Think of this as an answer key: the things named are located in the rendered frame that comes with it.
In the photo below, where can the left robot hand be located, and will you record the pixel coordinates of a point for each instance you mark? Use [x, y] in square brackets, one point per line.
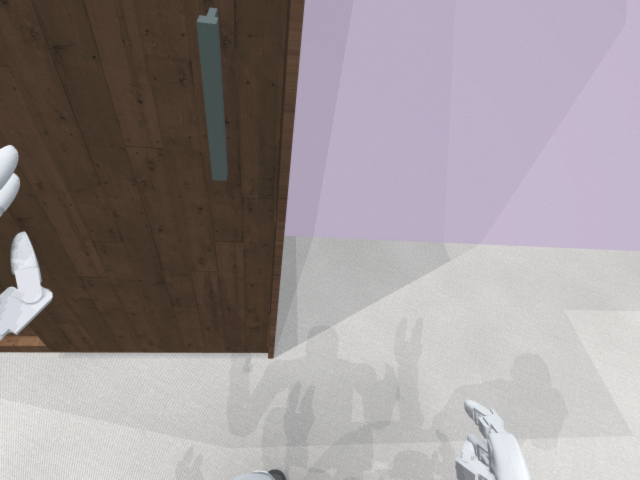
[18, 307]

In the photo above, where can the handle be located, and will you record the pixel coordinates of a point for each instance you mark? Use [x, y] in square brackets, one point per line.
[210, 58]

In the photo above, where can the right robot hand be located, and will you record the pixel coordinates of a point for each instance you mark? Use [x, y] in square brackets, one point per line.
[501, 456]

